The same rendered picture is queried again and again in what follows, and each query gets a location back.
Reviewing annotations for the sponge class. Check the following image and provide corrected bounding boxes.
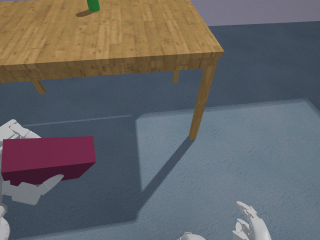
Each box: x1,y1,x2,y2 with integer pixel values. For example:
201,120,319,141
1,136,96,187

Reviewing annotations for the left robot forearm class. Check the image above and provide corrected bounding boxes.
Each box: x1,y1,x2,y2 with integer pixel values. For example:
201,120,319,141
0,203,11,240

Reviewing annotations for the right robot hand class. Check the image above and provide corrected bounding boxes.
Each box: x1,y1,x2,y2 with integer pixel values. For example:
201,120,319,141
232,201,272,240

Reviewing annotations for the left robot hand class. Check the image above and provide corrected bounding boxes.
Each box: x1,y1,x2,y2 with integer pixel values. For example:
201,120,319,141
0,119,64,205

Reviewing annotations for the table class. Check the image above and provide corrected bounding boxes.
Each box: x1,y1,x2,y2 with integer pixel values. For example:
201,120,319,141
0,0,225,140

